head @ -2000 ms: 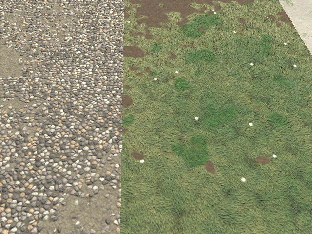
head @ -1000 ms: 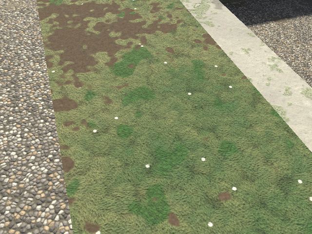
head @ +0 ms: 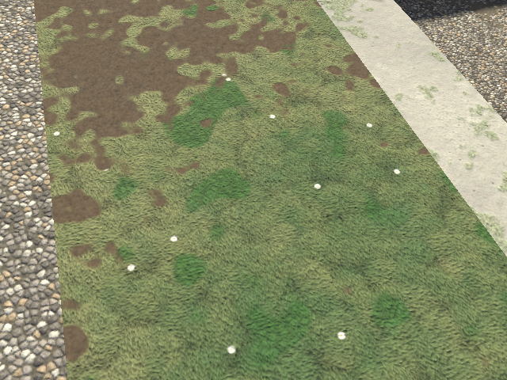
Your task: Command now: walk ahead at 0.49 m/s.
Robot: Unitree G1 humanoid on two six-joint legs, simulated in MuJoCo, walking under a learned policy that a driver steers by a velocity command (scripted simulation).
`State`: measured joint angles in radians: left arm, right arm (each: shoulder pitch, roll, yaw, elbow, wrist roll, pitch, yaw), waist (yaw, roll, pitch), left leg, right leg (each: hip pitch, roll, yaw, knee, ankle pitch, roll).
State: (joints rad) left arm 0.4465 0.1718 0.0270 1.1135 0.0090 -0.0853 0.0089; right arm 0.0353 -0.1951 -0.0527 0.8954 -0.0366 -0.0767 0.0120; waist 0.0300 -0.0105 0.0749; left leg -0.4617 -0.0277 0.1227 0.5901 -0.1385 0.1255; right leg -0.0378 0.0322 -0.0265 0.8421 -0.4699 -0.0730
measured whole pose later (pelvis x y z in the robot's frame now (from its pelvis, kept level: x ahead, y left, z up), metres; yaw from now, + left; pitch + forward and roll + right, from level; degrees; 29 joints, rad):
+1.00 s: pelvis +0.53 +0.04 +0.01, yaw +24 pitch +1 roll -2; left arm 0.40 0.20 0.05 0.99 0.02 -0.08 0.02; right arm 0.00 -0.22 -0.05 0.78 -0.05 -0.02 0.07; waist 0.05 0.02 0.07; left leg -0.52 0.01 0.12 0.60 -0.12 0.13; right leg 0.07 -0.05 -0.32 0.39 -0.43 0.03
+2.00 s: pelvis +0.68 +0.07 +0.03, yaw +60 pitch +0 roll +1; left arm 0.22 0.27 0.03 0.70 0.02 0.02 0.03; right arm 0.20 -0.33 -0.08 0.74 -0.01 0.09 0.05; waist 0.00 0.04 0.08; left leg -0.43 -0.04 -0.05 1.00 -0.43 -0.06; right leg -0.19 -0.04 -0.09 0.43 -0.24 -0.03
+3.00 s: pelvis +0.72 +0.22 +0.03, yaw +75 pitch +1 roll +0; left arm 0.46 0.22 0.02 0.90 0.01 -0.07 -0.02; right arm 0.18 -0.29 -0.03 0.81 -0.05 -0.02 0.05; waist 0.03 0.05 0.01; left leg -0.63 0.07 0.01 0.90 -0.14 0.02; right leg 0.04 0.06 -0.01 0.19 -0.25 -0.07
